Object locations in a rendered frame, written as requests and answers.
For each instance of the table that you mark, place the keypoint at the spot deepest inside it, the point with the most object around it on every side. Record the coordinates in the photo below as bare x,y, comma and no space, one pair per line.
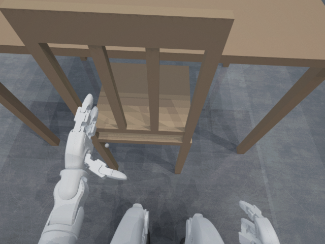
264,32

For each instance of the left robot forearm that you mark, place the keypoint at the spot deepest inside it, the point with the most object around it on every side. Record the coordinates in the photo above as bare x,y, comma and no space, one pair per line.
64,223

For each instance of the chair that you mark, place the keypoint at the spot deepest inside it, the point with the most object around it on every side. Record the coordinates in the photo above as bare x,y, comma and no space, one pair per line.
138,103

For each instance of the robot right hand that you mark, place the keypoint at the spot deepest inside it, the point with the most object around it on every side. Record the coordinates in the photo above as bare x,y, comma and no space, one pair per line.
259,232

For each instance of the robot left hand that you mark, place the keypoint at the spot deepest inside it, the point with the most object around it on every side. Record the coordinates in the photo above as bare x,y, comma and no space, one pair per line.
79,143

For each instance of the left robot thigh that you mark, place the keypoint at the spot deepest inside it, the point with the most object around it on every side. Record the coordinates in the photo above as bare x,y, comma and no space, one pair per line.
133,225

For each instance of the robot thigh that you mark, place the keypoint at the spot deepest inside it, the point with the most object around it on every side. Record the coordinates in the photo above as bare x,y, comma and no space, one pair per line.
133,225
200,230

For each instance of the right robot thigh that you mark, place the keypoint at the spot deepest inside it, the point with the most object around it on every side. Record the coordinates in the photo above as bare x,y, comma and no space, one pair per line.
200,230

